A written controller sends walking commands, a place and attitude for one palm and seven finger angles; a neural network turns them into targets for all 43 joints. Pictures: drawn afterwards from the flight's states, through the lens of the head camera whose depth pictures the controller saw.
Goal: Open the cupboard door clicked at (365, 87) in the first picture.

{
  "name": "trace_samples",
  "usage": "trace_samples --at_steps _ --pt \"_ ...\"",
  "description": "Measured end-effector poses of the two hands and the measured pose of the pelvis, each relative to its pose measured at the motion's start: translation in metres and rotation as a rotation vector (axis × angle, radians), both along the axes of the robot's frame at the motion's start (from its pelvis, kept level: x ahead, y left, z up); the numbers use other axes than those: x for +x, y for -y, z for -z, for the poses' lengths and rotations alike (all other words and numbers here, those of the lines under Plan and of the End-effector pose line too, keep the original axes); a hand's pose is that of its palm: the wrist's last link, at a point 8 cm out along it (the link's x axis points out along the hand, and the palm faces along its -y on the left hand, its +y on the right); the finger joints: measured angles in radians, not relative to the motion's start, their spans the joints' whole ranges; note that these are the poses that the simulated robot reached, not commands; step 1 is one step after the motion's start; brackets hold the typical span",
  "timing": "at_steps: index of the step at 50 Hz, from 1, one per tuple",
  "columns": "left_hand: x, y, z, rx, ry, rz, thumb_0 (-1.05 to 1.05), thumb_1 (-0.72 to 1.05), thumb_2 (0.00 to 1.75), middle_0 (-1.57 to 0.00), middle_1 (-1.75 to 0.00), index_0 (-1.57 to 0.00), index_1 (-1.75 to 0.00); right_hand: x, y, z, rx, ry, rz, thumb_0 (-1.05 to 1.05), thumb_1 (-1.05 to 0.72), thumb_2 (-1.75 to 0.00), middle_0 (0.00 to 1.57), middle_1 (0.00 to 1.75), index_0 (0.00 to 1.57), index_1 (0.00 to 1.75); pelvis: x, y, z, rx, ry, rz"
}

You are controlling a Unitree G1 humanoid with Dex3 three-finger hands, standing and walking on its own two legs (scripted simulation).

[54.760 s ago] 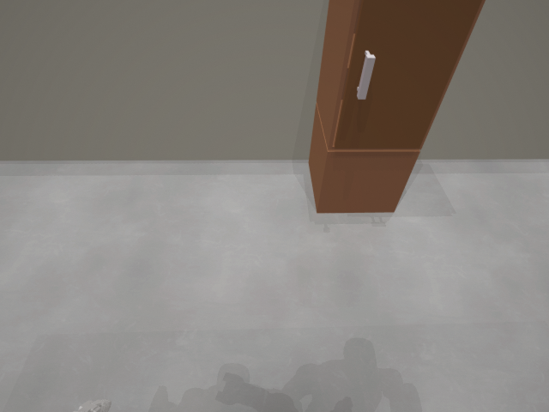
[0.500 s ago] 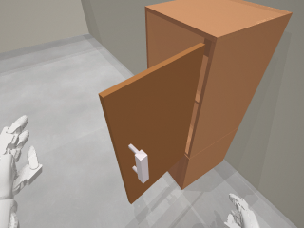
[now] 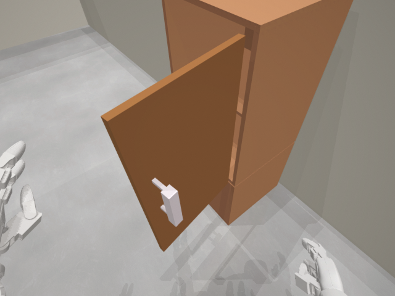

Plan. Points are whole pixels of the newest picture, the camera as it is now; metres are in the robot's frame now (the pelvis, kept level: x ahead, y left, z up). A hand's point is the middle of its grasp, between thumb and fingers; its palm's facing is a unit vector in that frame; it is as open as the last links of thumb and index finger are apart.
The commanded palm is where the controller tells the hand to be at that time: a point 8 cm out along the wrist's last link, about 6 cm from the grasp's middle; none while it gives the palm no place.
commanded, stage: step back with the hand held close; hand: left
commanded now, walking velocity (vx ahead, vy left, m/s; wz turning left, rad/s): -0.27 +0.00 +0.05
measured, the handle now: (166, 201) +0.33 +0.10 -0.03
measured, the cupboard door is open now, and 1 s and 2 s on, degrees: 100 100 100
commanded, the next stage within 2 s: stop stepping back and stand still in 0.86 s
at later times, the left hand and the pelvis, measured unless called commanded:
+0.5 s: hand out of the picture +0.08 +0.30 +0.15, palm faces +0.51 -0.70 -0.50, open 7.4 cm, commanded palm +0.01 +0.33 +0.17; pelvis -0.10 +0.02 -0.02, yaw +5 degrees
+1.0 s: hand out of the picture -0.06 +0.28 +0.16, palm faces +0.50 -0.75 -0.43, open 7.5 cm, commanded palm -0.11 +0.31 +0.17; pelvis -0.25 +0.01 -0.03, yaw +1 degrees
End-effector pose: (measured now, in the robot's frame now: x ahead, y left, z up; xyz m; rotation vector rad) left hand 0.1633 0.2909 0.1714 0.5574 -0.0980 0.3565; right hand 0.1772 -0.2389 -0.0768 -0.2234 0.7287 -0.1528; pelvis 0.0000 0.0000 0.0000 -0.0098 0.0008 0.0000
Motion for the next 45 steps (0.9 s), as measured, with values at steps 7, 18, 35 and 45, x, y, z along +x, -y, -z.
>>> trace_samples --at_steps 7,18,35,45 --pt "-0.016 -0.014 0.001 0.021 0.013 0.024 0.02 0.88 0.9 -0.22 -0.3 -0.21 -0.3 -0.031 0.001 -0.006 -0.038 -0.028 0.051 0.02 -0.9 -0.9 0.2 0.3 0.2 0.3 -0.021 -0.008 0.002 -0.006 -0.001 0.009" --pt "-0.077 -0.034 -0.003 0.065 0.116 0.005 0.02 0.88 0.9 -0.21 -0.3 -0.21 -0.3 -0.08 -0.024 -0.005 -0.051 0.014 0.004 0.01 -0.9 -0.9 0.2 0.3 0.2 0.3 -0.07 -0.023 0.012 -0.02 0.023 -0.026" --pt "-0.17 -0.038 -0.004 0.037 0.25 -0.034 0.02 0.88 0.9 -0.21 -0.3 -0.21 -0.3 -0.15 -0.042 0.013 -0.068 0.002 -0.083 0.02 -0.9 -0.9 0.2 0.3 0.2 0.3 -0.15 -0.027 0.023 -0.047 0.045 -0.076" --pt "-0.237 -0.042 -0.014 0.073 0.255 -0.066 0.02 0.89 0.9 -0.21 -0.3 -0.21 -0.3 -0.199 -0.046 0.01 0.003 0.043 -0.108 0.02 -0.9 -0.9 0.2 0.3 0.2 0.3 -0.209 -0.013 0.023 -0.062 -0.039 -0.085"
